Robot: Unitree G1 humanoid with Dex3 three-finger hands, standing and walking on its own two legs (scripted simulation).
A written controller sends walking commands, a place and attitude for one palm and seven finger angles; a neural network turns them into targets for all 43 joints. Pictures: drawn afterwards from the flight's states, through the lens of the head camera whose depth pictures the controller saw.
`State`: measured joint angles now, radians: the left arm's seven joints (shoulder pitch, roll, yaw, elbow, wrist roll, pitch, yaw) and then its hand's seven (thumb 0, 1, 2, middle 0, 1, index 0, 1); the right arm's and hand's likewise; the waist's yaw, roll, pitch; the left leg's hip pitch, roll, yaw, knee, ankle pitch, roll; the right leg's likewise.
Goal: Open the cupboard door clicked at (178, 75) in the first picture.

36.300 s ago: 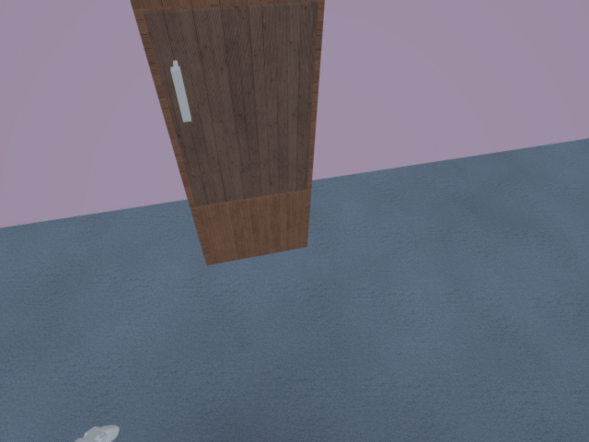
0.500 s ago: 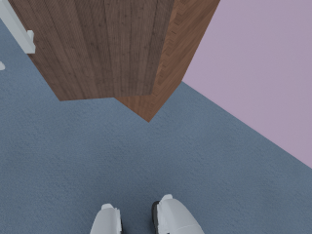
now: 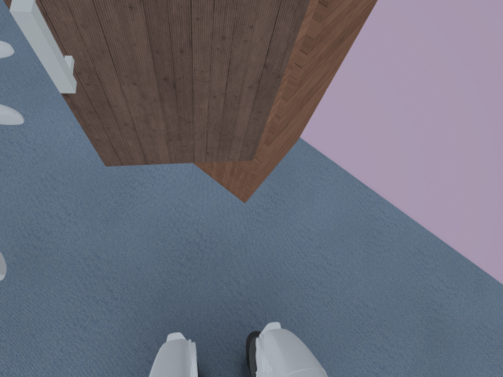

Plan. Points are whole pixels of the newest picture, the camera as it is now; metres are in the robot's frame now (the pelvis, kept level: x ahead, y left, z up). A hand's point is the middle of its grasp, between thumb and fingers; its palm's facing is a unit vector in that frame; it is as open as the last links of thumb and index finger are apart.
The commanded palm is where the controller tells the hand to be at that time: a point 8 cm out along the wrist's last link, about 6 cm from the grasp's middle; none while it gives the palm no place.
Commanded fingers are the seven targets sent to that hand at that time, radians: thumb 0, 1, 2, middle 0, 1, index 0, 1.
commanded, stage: move the hooked fingers beside the handle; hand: left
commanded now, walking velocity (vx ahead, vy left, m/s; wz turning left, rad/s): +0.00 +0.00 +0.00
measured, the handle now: (50, 41) +0.57 +0.24 +0.09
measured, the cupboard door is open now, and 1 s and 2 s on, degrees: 45 45 44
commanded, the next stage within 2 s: slide the fingers in behind the handle in 0.60 s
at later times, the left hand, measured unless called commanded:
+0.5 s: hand out of the picture +0.52 +0.30 +0.10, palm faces +0.05 -1.00 -0.02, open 13.9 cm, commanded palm +0.51 +0.33 +0.09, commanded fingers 0.00 -0.50 0.30 -0.30 -1.20 -0.30 -1.20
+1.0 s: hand out of the picture +0.52 +0.30 +0.08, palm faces +0.01 -1.00 +0.01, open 14.0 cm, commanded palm +0.51 +0.32 +0.08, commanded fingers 0.00 -0.50 0.30 -0.30 -1.20 -0.30 -1.20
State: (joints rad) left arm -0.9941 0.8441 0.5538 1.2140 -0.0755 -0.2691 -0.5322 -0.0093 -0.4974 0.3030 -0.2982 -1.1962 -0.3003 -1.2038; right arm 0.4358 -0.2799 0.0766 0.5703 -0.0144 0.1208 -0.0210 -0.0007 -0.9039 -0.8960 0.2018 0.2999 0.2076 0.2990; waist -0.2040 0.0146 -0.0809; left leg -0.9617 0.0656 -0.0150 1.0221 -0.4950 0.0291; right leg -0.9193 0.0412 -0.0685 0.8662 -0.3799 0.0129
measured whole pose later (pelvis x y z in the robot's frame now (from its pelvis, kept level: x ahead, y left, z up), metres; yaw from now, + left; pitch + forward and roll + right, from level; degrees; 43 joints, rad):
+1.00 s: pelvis -0.01 +0.00 -0.01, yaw +0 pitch +26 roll -7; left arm -1.07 0.88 0.52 1.27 -0.06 -0.24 -0.52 -0.01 -0.50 0.30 -0.30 -1.20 -0.30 -1.20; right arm 0.42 -0.28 0.10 0.57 -0.01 0.10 -0.03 0.00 -0.90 -0.90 0.20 0.30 0.21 0.30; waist -0.23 0.02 -0.07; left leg -1.03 0.06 -0.03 1.07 -0.50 0.04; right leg -0.98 0.04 -0.08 0.91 -0.38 0.02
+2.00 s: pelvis -0.01 -0.01 +0.00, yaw +0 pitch +24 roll -5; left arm -1.02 0.70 0.48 1.23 -0.07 -0.31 -0.38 -0.01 -0.50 0.30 -0.30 -1.20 -0.30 -1.20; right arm 0.41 -0.28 0.06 0.60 -0.02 0.08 -0.02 0.00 -0.91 -0.90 0.20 0.30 0.21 0.30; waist -0.22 0.02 -0.08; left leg -0.97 0.06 -0.01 1.03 -0.49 0.02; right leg -0.94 0.04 -0.06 0.91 -0.39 0.00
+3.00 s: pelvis -0.01 -0.01 +0.00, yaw +0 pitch +23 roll -4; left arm -0.97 0.66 0.47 1.22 -0.08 -0.34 -0.35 0.01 0.59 0.77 -0.32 -1.30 -0.34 -1.31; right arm 0.42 -0.27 0.06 0.61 -0.02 0.08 -0.01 0.00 -0.91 -0.90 0.20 0.30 0.21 0.30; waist -0.20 0.03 -0.09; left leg -0.93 0.06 0.00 1.02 -0.49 0.02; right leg -0.91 0.04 -0.05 0.90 -0.39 0.00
